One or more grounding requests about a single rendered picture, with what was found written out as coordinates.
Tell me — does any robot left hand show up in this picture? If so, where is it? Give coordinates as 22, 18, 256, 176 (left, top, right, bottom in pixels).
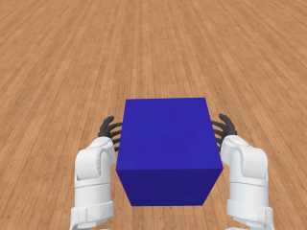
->
98, 115, 123, 152

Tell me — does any robot right forearm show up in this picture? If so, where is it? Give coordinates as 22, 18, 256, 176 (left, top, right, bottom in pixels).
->
221, 135, 275, 230

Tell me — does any robot left forearm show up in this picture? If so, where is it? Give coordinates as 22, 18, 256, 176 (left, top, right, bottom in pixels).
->
69, 136, 116, 230

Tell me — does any carton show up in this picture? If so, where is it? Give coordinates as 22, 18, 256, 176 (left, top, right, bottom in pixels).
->
115, 97, 224, 207

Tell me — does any robot right hand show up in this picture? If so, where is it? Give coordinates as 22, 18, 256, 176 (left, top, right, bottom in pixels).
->
211, 113, 237, 152

